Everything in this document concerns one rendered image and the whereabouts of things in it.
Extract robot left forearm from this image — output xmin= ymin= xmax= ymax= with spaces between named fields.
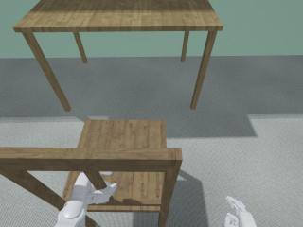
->
xmin=54 ymin=197 xmax=88 ymax=227

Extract robot right hand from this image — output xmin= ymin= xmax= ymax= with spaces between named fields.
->
xmin=223 ymin=196 xmax=258 ymax=227

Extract table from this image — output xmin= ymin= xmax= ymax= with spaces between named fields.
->
xmin=13 ymin=0 xmax=223 ymax=112

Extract chair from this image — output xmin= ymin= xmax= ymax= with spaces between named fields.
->
xmin=0 ymin=119 xmax=183 ymax=227

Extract robot left hand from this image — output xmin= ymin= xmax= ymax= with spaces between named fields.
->
xmin=70 ymin=171 xmax=117 ymax=205

